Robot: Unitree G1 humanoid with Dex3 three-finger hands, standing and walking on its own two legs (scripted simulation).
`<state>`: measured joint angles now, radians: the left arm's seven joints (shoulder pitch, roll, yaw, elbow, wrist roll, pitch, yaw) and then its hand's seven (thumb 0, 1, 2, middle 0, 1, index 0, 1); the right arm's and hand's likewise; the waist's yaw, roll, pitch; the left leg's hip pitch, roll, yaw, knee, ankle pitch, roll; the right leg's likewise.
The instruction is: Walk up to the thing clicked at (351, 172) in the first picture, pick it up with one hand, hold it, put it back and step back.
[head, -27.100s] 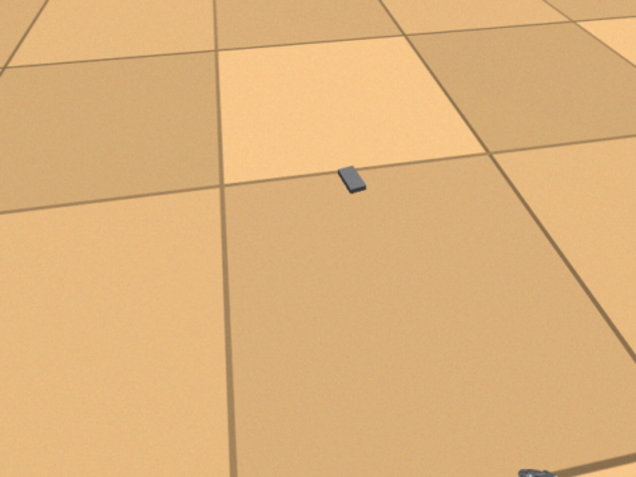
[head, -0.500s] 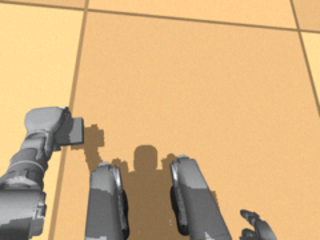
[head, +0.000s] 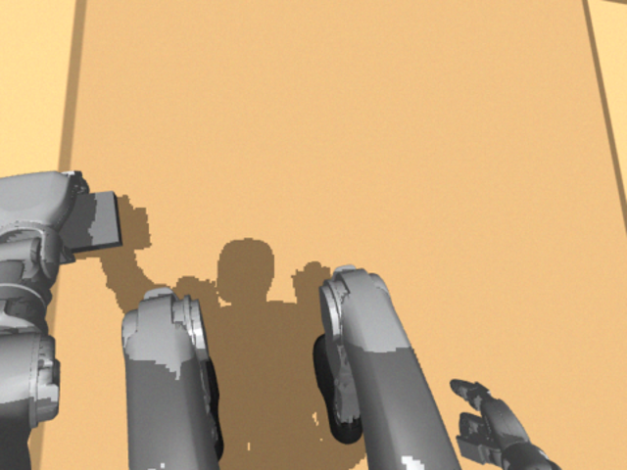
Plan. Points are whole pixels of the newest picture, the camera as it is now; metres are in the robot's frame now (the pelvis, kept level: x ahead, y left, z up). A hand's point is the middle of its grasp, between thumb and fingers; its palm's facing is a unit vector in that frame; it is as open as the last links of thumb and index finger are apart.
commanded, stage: crouch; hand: left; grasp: from above
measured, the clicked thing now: (61, 225) +0.42 +0.30 -0.21
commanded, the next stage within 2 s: lower in 0.46 s
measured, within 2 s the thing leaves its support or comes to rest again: rests again in 1.48 s
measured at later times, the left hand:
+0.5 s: hand (71, 231) +0.42 +0.30 -0.25, palm faces -0.47 -0.06 -0.88, open 10.3 cm
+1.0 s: hand (89, 237) +0.42 +0.29 -0.31, palm faces -0.48 -0.10 -0.87, open 10.3 cm
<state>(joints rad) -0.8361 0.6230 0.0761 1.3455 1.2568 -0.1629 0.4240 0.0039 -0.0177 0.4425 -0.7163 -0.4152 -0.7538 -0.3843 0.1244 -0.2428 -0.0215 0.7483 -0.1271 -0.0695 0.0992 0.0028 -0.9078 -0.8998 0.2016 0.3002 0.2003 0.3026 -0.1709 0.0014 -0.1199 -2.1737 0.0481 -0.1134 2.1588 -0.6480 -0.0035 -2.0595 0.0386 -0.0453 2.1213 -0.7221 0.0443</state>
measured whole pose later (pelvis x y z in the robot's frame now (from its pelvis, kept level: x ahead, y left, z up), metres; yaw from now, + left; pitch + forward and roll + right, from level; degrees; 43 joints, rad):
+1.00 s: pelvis +0.00 -0.01 -0.10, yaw -4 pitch +31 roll -9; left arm -0.88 0.81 0.17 1.52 1.33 -0.30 0.51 0.00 -0.02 0.47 -0.67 -0.51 -0.70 -0.49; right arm 0.08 -0.26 0.11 0.78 -0.20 -0.07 0.14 0.00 -0.91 -0.90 0.20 0.30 0.20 0.30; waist -0.23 -0.09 0.03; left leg -2.38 0.05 -0.21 2.49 -0.67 -0.03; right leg -2.25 0.08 -0.11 2.42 -0.73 0.05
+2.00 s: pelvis +0.00 +0.00 -0.11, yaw -8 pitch +26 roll -12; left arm -0.93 0.93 0.13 1.72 1.29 -0.26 0.67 0.00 0.00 0.43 -0.67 -0.51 -0.70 -0.48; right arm 0.01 -0.30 0.25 0.74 -0.29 -0.21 0.23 0.00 -0.90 -0.90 0.20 0.30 0.20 0.30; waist -0.29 -0.15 0.13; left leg -2.36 0.06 -0.29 2.58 -0.71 -0.03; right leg -2.22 0.11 -0.15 2.45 -0.73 0.07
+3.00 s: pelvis +0.00 +0.00 -0.11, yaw -9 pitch +26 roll -13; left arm -0.92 0.98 0.13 1.69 1.27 -0.28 0.63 0.00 -0.48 0.96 -0.08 -1.01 -0.09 -0.99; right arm 0.01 -0.32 0.28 0.71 -0.29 -0.22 0.25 0.00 -0.90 -0.90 0.20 0.30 0.20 0.30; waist -0.30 -0.16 0.15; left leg -2.35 0.05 -0.31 2.57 -0.71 -0.03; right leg -2.20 0.12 -0.17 2.43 -0.72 0.07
